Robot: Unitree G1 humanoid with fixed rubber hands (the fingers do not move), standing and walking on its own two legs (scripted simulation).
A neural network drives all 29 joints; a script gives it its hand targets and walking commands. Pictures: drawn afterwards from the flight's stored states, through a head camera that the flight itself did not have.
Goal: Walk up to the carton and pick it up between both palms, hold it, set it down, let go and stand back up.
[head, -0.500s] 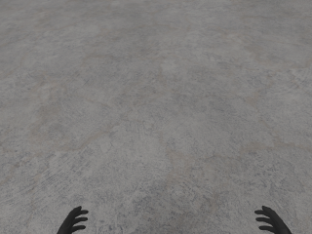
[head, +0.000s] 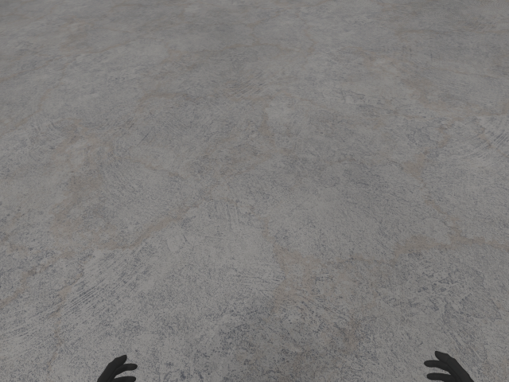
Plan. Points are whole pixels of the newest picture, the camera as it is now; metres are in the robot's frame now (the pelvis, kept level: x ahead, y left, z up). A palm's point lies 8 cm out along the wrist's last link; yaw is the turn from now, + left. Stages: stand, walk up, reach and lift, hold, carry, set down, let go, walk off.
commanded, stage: stand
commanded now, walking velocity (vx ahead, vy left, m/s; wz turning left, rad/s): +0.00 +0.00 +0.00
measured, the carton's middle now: out of the picture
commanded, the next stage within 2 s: walk up in 1.16 s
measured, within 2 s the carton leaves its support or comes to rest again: neither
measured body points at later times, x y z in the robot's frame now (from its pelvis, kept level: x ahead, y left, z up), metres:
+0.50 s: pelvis +0.00 +0.00 +0.01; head +0.00 +0.00 +0.46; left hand +0.08 +0.30 -0.12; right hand +0.09 -0.29 -0.12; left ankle +0.02 +0.13 -0.74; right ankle +0.01 -0.11 -0.74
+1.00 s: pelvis +0.00 +0.01 +0.01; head +0.01 +0.00 +0.46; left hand +0.08 +0.30 -0.12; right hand +0.09 -0.29 -0.12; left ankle +0.02 +0.13 -0.74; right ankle +0.01 -0.11 -0.74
